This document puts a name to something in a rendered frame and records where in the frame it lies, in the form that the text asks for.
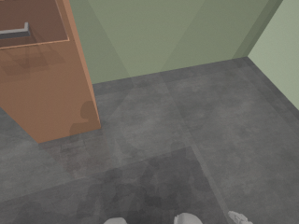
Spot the drawer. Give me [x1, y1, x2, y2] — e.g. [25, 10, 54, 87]
[0, 0, 68, 48]

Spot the cabinet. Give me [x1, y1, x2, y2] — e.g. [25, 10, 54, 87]
[0, 0, 101, 144]

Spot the handle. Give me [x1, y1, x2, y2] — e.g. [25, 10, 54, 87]
[0, 22, 31, 39]

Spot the robot right thigh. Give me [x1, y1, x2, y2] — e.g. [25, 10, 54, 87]
[173, 213, 203, 224]

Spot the right robot hand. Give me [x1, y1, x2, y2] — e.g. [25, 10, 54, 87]
[228, 211, 253, 224]

